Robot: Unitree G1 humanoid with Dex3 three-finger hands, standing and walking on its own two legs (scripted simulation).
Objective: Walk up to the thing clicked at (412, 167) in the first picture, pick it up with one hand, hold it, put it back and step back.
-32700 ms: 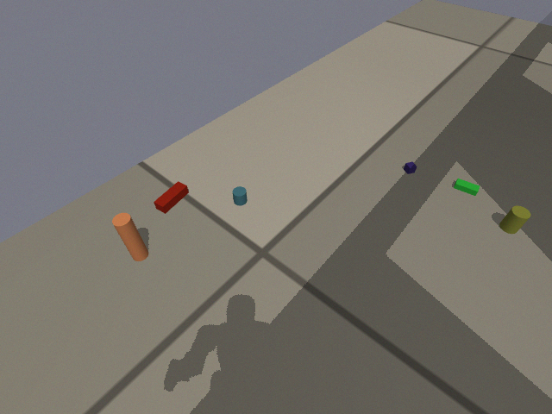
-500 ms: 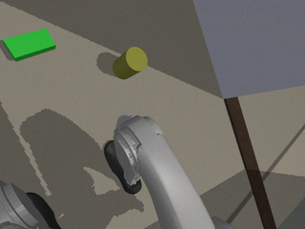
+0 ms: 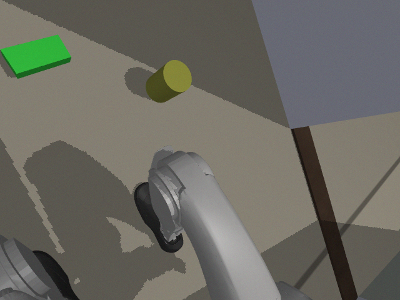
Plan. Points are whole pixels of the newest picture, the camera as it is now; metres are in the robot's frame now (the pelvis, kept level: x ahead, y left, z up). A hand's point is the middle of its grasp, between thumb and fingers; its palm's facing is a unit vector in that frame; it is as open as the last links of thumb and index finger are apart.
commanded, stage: open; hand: left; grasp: from above
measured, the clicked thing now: out of the picture +0.48 +0.35 -0.31
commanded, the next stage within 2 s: withdraw in 0.38 s
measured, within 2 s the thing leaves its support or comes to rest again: neither
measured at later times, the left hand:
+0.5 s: hand out of the picture +0.46 +0.33 -0.27, palm faces -0.15 -0.40 -0.90, open 14.1 cm
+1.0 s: hand out of the picture +0.48 +0.35 -0.13, palm faces -0.23 -0.29 -0.93, open 13.9 cm
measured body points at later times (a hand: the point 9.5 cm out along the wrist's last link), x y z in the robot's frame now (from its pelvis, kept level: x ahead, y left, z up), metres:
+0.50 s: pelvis +0.00 +0.00 +0.00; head +0.31 +0.12 +0.30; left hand +0.47 +0.35 -0.21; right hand +0.00 -0.24 -0.03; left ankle +0.07 +0.13 -0.30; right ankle +0.13 -0.13 -0.30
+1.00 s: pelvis +0.01 +0.00 +0.01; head +0.24 +0.09 +0.38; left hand +0.49 +0.36 -0.08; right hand +0.04 -0.26 -0.07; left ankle +0.07 +0.13 -0.30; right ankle +0.13 -0.13 -0.30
